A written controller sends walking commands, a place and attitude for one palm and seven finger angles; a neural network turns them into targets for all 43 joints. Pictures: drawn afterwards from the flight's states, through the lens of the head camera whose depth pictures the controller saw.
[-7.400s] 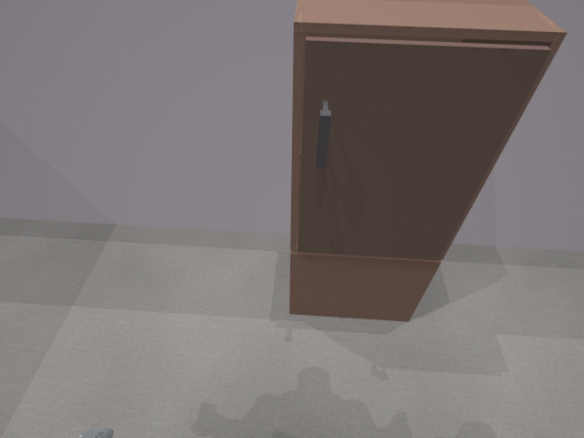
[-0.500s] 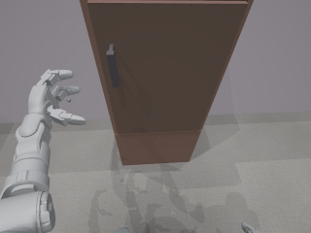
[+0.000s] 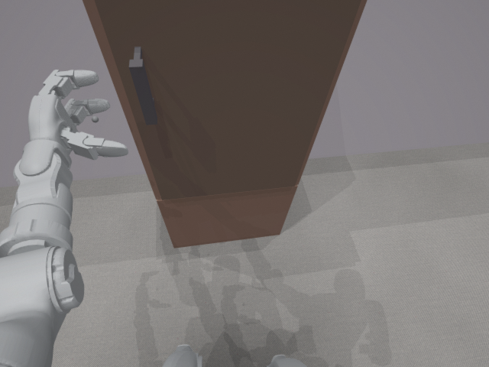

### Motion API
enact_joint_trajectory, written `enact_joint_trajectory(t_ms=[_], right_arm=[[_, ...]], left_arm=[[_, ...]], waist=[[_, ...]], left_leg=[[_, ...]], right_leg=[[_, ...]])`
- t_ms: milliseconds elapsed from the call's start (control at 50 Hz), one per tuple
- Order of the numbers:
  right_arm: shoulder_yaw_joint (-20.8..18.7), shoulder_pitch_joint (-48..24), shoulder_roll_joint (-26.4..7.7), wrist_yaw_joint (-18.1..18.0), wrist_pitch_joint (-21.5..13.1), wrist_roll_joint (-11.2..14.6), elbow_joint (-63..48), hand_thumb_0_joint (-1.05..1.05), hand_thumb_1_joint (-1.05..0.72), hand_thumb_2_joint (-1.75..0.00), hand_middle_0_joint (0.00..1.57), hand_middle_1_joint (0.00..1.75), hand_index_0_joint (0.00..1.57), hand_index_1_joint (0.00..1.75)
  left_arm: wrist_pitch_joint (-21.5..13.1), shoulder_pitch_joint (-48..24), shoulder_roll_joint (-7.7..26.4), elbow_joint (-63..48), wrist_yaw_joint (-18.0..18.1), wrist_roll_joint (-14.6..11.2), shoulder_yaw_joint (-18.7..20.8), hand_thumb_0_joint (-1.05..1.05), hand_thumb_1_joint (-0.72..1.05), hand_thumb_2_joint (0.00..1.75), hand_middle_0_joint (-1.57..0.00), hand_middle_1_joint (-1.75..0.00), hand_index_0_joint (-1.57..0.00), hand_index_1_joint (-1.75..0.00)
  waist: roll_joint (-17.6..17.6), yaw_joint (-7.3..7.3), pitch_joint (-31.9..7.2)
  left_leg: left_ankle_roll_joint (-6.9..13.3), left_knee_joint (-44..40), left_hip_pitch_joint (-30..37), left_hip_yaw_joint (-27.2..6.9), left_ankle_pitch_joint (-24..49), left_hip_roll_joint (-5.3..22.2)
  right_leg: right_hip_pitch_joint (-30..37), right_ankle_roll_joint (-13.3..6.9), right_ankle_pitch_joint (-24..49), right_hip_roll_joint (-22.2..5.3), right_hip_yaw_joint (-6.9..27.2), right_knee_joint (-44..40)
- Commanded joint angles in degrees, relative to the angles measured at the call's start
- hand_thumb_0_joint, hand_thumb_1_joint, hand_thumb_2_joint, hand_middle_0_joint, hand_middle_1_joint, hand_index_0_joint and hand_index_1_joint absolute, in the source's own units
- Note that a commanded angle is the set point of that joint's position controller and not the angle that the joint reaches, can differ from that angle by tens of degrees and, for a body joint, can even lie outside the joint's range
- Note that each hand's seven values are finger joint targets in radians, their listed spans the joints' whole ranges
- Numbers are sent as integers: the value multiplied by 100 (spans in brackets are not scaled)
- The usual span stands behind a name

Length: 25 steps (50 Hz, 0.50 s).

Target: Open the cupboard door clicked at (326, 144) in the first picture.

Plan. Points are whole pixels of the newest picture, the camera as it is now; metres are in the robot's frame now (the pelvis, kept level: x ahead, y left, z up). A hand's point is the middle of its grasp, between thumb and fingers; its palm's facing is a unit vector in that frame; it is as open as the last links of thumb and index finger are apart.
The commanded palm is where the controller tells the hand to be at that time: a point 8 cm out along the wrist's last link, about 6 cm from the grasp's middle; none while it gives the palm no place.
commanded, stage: move the hooked fingers beside the handle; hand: left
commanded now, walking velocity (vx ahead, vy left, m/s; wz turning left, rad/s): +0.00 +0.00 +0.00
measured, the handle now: (145, 87) +0.56 +0.15 +0.12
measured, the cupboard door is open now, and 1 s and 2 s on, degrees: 0 0 0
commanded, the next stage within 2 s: slide the fingers in behind the handle in 0.94 s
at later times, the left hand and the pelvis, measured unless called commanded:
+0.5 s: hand (97, 113) +0.50 +0.22 +0.12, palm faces +0.10 -0.99 +0.01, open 13.9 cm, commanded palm +0.48 +0.26 +0.11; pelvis +0.01 +0.00 +0.00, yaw -1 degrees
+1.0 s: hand (103, 111) +0.51 +0.21 +0.12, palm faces +0.10 -1.00 +0.01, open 13.9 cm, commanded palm +0.48 +0.25 +0.11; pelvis +0.01 +0.01 -0.01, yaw +0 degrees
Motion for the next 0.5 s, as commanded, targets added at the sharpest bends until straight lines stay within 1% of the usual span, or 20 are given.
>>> enact_joint_trajectory(t_ms=[0,20,40,60,80,120,140,160,180,200,220,240,260,300,360,380,400,440,460,480], right_arm=[[-377,642,-972,-21,-92,-34,-357,0,-90,-90,20,30,20,30],[-368,678,-970,-9,-81,-42,-337,0,-90,-90,20,30,20,30],[-376,718,-996,-6,-71,-46,-330,0,-90,-90,20,30,20,30],[-364,733,-1017,-12,-47,-46,-327,0,-90,-90,20,30,20,30],[-348,794,-1028,-14,-34,-74,-317,0,-90,-90,20,30,20,30],[-364,831,-981,21,-44,-98,-334,0,-90,-90,20,30,20,30],[-390,869,-997,34,-42,-113,-321,0,-90,-90,20,30,20,30],[-392,883,-1010,43,-20,-118,-360,0,-90,-90,20,30,20,30],[-383,921,-996,55,-2,-134,-355,0,-90,-90,20,30,20,30],[-383,886,-983,82,9,-126,-400,0,-90,-90,20,30,20,30],[-384,883,-992,89,27,-123,-410,0,-90,-90,20,30,20,30],[-386,902,-1011,95,54,-117,-442,0,-90,-90,20,30,20,30],[-386,887,-1013,92,78,-109,-495,0,-90,-90,20,30,20,30],[-395,885,-1003,90,101,-96,-539,0,-90,-90,20,30,20,30],[-390,860,-990,79,126,-83,-532,0,-90,-90,20,30,20,30],[-396,863,-980,68,128,-86,-509,0,-90,-90,20,30,20,30],[-405,843,-977,69,118,-74,-494,0,-90,-90,20,30,20,30],[-416,847,-971,70,98,-69,-427,0,-90,-90,20,30,20,30],[-413,843,-980,66,100,-76,-408,0,-90,-90,20,30,20,30],[-413,864,-973,65,92,-86,-395,0,-90,-90,20,30,20,30]], left_arm=[[-485,-3027,1484,-1150,-8,-26,128,0,-50,30,-30,-120,-30,-120],[-423,-2965,1360,-935,-12,-23,43,0,-50,30,-30,-120,-30,-120],[-376,-2975,1446,-835,-1,-13,120,0,-50,30,-30,-120,-30,-120],[-312,-2944,1610,-639,15,20,209,0,-50,30,-30,-120,-30,-120],[-338,-3160,1750,-756,53,58,266,0,-50,30,-30,-120,-30,-120],[-383,-3413,1488,-924,103,127,47,0,-50,30,-30,-120,-30,-120],[-431,-3293,1654,-966,132,138,230,0,-50,30,-30,-120,-30,-120],[-448,-3022,1742,-906,151,137,354,0,-50,30,-30,-120,-30,-120],[-458,-2969,1621,-856,153,108,295,0,-50,30,-30,-120,-30,-120],[-456,-2885,1530,-885,134,121,239,0,-50,30,-30,-120,-30,-120],[-429,-2810,1633,-847,135,114,322,0,-50,30,-30,-120,-30,-120],[-399,-2707,1780,-809,131,128,426,0,-50,30,-30,-120,-30,-120],[-365,-2605,1792,-818,120,141,435,0,-50,30,-30,-120,-30,-120],[-409,-2657,1882,-1025,108,149,504,0,-50,30,-30,-120,-30,-120],[-465,-2829,1817,-1194,94,123,407,0,-50,30,-30,-120,-30,-120],[-510,-2892,1786,-1271,91,95,396,0,-50,30,-30,-120,-30,-120],[-548,-3076,1662,-1418,83,92,271,0,-50,30,-30,-120,-30,-120],[-539,-3031,1505,-1346,52,43,181,0,-50,30,-30,-120,-30,-120],[-532,-2989,1529,-1313,37,30,211,0,-50,30,-30,-120,-30,-120],[-519,-2961,1443,-1306,27,-10,188,0,-50,30,-30,-120,-30,-120]], waist=[[547,-81,-2262],[449,-109,-2168],[332,-124,-2095],[312,-121,-1964],[403,-116,-2067],[626,-184,-2326],[729,-105,-2465],[617,-34,-2533],[498,-77,-2468],[574,-28,-2498],[565,-17,-2432],[414,30,-2402],[380,26,-2376],[443,48,-2484],[502,-31,-2358],[611,-50,-2337],[728,-113,-2477],[732,-147,-2412],[732,-108,-2417],[712,-124,-2457]], left_leg=[[304,-329,2205,48,1267,-150],[310,-339,2123,45,1221,-163],[324,-333,2011,54,1183,-156],[331,-330,1840,81,1067,-156],[328,-323,1843,45,1126,-162],[318,-259,2096,38,1315,-154],[295,-231,2218,30,1451,-137],[288,-234,2203,32,1518,-132],[299,-237,2184,24,1624,-135],[290,-229,2167,63,1611,-139],[301,-217,2087,95,1617,-137],[310,-240,1929,111,1527,-152],[321,-261,1844,141,1474,-155],[324,-241,1912,164,1564,-163],[326,-248,1953,144,1485,-155],[321,-215,2033,134,1542,-153],[313,-206,2202,112,1543,-143],[302,-204,2309,78,1545,-126],[291,-208,2333,49,1593,-126],[302,-187,2391,50,1689,-133]], right_leg=[[-124,-53,1700,112,-150,-703],[-135,-52,1668,117,-165,-724],[-141,-43,1663,119,-160,-735],[-153,-38,1596,113,-138,-755],[-97,-59,1617,106,-141,-710],[-250,-50,1707,120,-157,-660],[-243,-72,1753,127,-174,-632],[-168,-80,1790,139,-185,-613],[-121,-84,1898,155,-207,-595],[-145,-67,1920,157,-206,-579],[-86,-65,1989,155,-193,-588],[54,-56,1991,157,-181,-589],[96,-51,1997,156,-178,-601],[161,-46,2119,157,-160,-580],[87,-51,2035,170,-161,-621],[33,-74,2042,175,-158,-612],[-97,-58,1988,176,-162,-605],[-199,-70,1923,190,-193,-633],[-193,-86,1931,187,-203,-624],[-172,-94,2005,195,-209,-612]])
